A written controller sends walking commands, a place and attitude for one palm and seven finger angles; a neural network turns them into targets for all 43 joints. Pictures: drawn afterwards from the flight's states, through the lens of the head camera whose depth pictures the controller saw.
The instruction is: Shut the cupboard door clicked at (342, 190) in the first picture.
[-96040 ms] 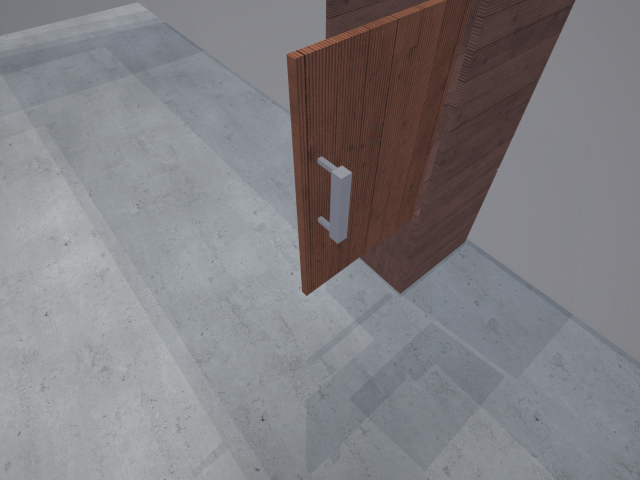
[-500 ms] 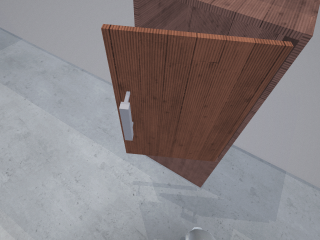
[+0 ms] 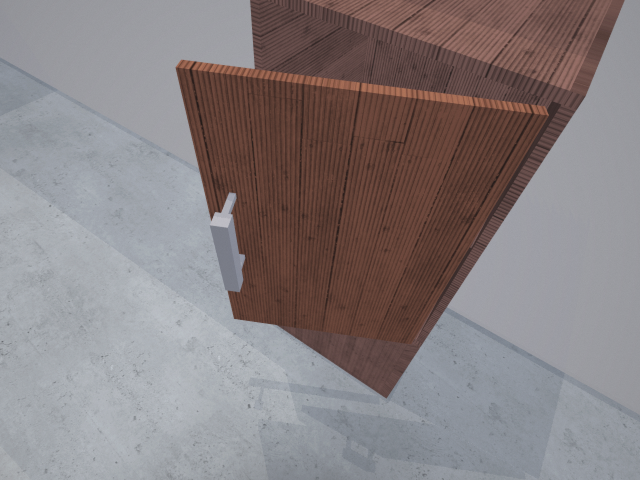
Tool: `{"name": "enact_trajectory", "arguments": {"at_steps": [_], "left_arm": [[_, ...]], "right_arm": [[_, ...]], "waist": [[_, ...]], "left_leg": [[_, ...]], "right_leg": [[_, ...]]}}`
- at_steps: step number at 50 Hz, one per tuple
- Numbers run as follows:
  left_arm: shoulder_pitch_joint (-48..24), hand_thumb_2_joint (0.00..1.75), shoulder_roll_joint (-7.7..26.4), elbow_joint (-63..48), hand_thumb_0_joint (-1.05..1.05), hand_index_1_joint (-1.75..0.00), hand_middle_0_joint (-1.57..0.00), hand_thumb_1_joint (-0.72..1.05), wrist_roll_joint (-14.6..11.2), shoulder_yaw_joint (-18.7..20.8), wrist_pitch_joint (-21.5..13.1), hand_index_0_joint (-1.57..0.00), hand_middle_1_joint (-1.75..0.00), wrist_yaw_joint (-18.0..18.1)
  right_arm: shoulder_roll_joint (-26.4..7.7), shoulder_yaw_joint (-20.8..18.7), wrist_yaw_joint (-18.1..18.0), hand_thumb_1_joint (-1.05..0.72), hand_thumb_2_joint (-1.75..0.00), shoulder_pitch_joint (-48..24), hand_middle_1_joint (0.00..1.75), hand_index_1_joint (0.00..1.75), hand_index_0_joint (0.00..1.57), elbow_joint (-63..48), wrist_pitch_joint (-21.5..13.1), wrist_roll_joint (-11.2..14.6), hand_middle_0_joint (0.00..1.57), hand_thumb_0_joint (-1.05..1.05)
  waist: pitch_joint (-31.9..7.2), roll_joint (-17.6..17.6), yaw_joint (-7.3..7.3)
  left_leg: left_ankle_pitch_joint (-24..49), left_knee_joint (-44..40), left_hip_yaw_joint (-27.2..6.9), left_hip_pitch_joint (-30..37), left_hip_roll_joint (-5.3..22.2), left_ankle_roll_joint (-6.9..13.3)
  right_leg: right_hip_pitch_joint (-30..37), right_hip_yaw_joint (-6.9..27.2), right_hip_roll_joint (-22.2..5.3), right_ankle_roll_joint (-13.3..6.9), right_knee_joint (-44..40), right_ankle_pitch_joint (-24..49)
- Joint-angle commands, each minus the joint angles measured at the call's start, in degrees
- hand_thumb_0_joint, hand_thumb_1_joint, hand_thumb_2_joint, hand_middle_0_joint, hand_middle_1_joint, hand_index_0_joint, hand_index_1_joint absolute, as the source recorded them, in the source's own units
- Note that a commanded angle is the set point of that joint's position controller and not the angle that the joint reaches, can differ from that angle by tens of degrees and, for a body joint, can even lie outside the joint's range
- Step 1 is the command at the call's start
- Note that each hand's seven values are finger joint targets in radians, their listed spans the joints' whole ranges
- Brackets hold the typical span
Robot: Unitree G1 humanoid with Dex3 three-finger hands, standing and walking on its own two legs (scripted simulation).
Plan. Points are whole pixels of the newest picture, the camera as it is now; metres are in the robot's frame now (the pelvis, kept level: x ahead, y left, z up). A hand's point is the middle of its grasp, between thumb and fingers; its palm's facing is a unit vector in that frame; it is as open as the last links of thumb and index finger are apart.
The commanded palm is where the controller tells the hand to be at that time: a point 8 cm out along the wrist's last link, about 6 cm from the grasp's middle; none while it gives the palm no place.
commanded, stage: come to a stop and stand still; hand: left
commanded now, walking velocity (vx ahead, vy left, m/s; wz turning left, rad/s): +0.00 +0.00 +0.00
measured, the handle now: (232, 244) +0.44 +0.18 -0.02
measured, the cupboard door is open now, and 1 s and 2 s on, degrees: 27 27 27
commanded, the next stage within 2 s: look again from close up in 1.42 s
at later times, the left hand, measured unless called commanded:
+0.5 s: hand out of the picture +0.02 +0.20 -0.16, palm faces +0.00 -0.97 -0.24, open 7.4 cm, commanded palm none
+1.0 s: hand out of the picture +0.05 +0.16 -0.16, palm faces +0.00 -0.98 -0.22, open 7.3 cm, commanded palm none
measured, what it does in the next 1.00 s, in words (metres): stands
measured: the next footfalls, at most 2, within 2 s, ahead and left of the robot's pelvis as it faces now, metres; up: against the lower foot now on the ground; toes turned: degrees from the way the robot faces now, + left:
none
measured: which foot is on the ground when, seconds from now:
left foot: down 0.00-1.00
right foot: down 0.00-1.00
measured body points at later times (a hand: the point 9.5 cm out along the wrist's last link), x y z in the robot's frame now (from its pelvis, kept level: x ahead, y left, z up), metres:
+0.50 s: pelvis +0.01 +0.01 +0.00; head +0.02 -0.01 +0.45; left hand +0.02 +0.25 -0.14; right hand +0.03 -0.21 -0.16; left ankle +0.01 +0.08 -0.73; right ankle +0.04 -0.11 -0.73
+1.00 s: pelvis +0.04 -0.01 +0.01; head +0.07 -0.03 +0.46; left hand +0.05 +0.21 -0.15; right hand +0.03 -0.23 -0.16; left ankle +0.01 +0.08 -0.73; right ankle +0.04 -0.12 -0.73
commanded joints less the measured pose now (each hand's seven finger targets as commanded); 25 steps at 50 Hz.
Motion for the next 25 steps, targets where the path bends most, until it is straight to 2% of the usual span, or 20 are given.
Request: {"name": "enact_trajectory", "arguments": {"at_steps": [1, 2, 3, 4, 5, 6, 7, 8, 9, 10, 12, 14, 17, 20, 25], "left_arm": [[15.7, 0.9, 4.6, 2.1, 0.0, -0.3, -0.2, 0.9, -0.3, -1.0, -2.7, -0.2, -0.3, 2.5], [9.7, 0.9, 9.4, -1.3, 0.0, -0.3, -0.2, 0.9, 0.3, -0.1, -3.6, -0.2, -0.3, 1.9], [6.9, 0.9, 10.6, -1.9, 0.0, -0.3, -0.2, 0.9, 0.4, 0.3, -4.2, -0.2, -0.3, 1.1], [3.4, 0.9, 10.9, -2.9, 0.0, -0.3, -0.2, 0.9, 0.7, -0.1, -4.5, -0.2, -0.3, 1.0], [1.6, 0.9, 9.8, -3.9, 0.0, -0.3, -0.2, 0.9, 0.8, -0.3, -4.0, -0.2, -0.3, 0.8], [0.8, 0.9, 8.4, -4.2, 0.0, -0.3, -0.2, 0.9, 0.8, -0.2, -3.5, -0.2, -0.3, 0.8], [1.8, 0.9, 6.8, -4.2, 0.0, -0.3, -0.2, 0.9, 0.8, -0.6, -3.1, -0.2, -0.3, 0.7], [3.4, 0.9, 6.0, -3.8, 0.0, -0.3, -0.2, 0.9, 0.8, -0.9, -3.0, -0.2, -0.3, 0.5], [5.4, 0.9, 5.2, -3.0, 0.0, -0.3, -0.2, 0.9, 0.7, -1.1, -3.0, -0.2, -0.3, 0.4], [7.2, 0.9, 4.8, -2.5, 0.0, -0.3, -0.2, 0.9, 0.8, -1.2, -3.0, -0.2, -0.3, 0.3], [8.5, 0.9, 4.4, -1.7, 0.0, -0.3, -0.2, 0.9, 0.7, -1.5, -3.1, -0.2, -0.3, 0.2], [8.5, 0.9, 4.8, -1.6, 0.0, -0.3, -0.2, 0.9, 0.6, -1.5, -3.3, -0.2, -0.3, 0.2], [8.5, 0.9, 5.1, -1.2, 0.0, -0.3, -0.2, 0.9, 0.4, -1.7, -3.6, -0.2, -0.3, 0.2], [8.3, 0.9, 5.0, -0.6, 0.0, -0.3, -0.2, 0.9, 0.2, -1.8, -3.8, -0.2, -0.3, 0.2], [8.2, 0.9, 4.7, 1.1, 0.0, -0.3, -0.2, 0.9, -0.1, -2.1, -4.1, -0.2, -0.3, 0.3]], "right_arm": [[-11.3, -1.1, 0.5, -0.9, -0.9, -7.4, 0.3, 0.3, 0.2, -7.5, -2.1, 0.7, 0.2, 0.0], [-6.8, -0.7, 1.2, -0.9, -0.9, -1.7, 0.3, 0.3, 0.2, -8.7, -1.5, 0.2, 0.2, 0.0], [-5.6, -0.3, 1.5, -0.9, -0.9, -0.2, 0.3, 0.3, 0.2, -8.2, -1.2, -0.3, 0.2, 0.0], [-4.6, 0.1, 1.4, -0.9, -0.9, 4.8, 0.3, 0.3, 0.2, -7.7, -1.3, 0.0, 0.2, 0.0], [-5.6, -0.1, 1.6, -0.9, -0.9, 7.4, 0.3, 0.3, 0.2, -7.3, -1.2, 0.2, 0.2, 0.0], [-7.1, -0.5, 1.7, -0.9, -0.9, 8.1, 0.3, 0.3, 0.2, -7.0, -1.2, -0.2, 0.2, 0.0], [-8.2, -0.6, 1.6, -0.9, -0.9, 7.5, 0.3, 0.3, 0.2, -7.2, -1.6, -0.4, 0.2, 0.0], [-8.4, -0.5, 1.5, -0.9, -0.9, 5.9, 0.3, 0.3, 0.2, -7.6, -2.1, -0.5, 0.2, 0.0], [-9.1, -0.3, 1.3, -0.9, -0.9, 4.7, 0.3, 0.3, 0.2, -8.1, -2.2, -0.4, 0.2, 0.0], [-9.3, -0.3, 1.2, -0.9, -0.9, 3.7, 0.3, 0.3, 0.2, -8.4, -2.4, -0.4, 0.2, 0.0], [-9.4, -0.1, 1.1, -0.9, -0.9, 3.9, 0.3, 0.3, 0.2, -8.2, -2.6, -0.3, 0.2, 0.0], [-9.0, 0.1, 1.1, -0.9, -0.9, 4.7, 0.3, 0.3, 0.2, -7.4, -2.8, -0.3, 0.2, 0.0], [-9.2, 0.5, 1.1, -0.9, -0.9, 6.1, 0.3, 0.3, 0.2, -5.9, -3.0, -0.2, 0.2, 0.0], [-8.7, 0.9, 1.0, -0.9, -0.9, 6.7, 0.3, 0.3, 0.2, -4.4, -3.4, -0.2, 0.2, 0.0], [-7.5, 1.6, 0.7, -0.9, -0.9, 7.8, 0.3, 0.3, 0.2, -1.6, -3.8, 0.0, 0.2, 0.0]], "waist": [[-7.3, 15.5, 4.44], [-10.2, 10.1, 0.01], [-9.1, 6.3, -0.71], [-8.4, -0.2, -4.06], [-5.9, -1.8, -4.94], [-2.4, -2.7, -5.3], [0.1, 0.8, -4.31], [1.4, 6.4, -2.79], [1.5, 7.1, -1.79], [1.6, 5.1, -0.98], [1.8, 2.5, -0.78], [1.2, 3.6, -0.97], [-0.2, 1.5, -1.46], [-1.3, 2.8, -1.46], [-2.3, 2.5, -1.55]], "left_leg": [[14.2, 1.1, -6.0, -2.4, 12.1, 0.2], [1.9, 3.3, -4.3, -3.0, 5.6, -1.9], [-3.3, 4.2, -3.2, -1.9, 2.9, -3.0], [-5.2, 1.4, -4.1, 0.5, 2.7, -3.4], [-6.2, -0.9, -5.0, 3.2, 3.3, -3.0], [-6.5, -3.5, -7.7, 1.7, 5.3, -2.0], [-8.0, -8.0, -10.9, -1.9, 7.8, -0.9], [-7.5, -12.2, -13.0, -5.2, 9.7, 0.1], [-9.3, -14.7, -14.7, -7.7, 10.9, 0.8], [-10.3, -15.1, -14.5, -9.0, 10.8, 1.1], [-11.7, -15.4, -13.3, -8.7, 9.6, 0.8], [-10.6, -15.5, -12.2, -7.4, 8.3, 0.3], [-8.0, -15.0, -11.1, -4.6, 7.9, 0.0], [-3.4, -14.8, -10.5, -2.7, 7.9, -0.2], [3.9, -13.2, -8.5, 0.2, 7.5, -0.5]], "right_leg": [[6.6, 8.9, -6.1, -2.8, -0.5, 7.2], [5.2, 13.9, -9.2, -4.5, -6.5, 3.5], [3.5, 18.4, -12.1, -6.2, -9.3, 5.1], [-0.3, 17.4, -13.3, -7.3, -10.4, -2.0], [-6.7, 13.2, -11.0, -6.0, -11.3, -14.3], [-9.8, 10.2, -6.9, -4.0, -8.5, -15.8], [-8.3, 7.3, -3.8, -2.3, -5.4, -12.2], [-4.8, 4.7, -1.9, -1.6, -2.5, -6.8], [-1.4, 3.7, -1.0, -1.2, -0.9, -4.4], [0.5, 4.0, -1.0, -1.2, -1.0, -2.7], [1.7, 5.7, -1.5, -1.5, -3.1, -1.3], [1.9, 6.9, -2.0, -1.9, -4.5, -0.9], [1.9, 8.0, -2.8, -1.9, -6.2, -0.3], [2.9, 7.8, -3.1, -1.8, -6.4, 2.2], [4.4, 8.5, -3.8, -1.7, -7.5, 5.3]]}}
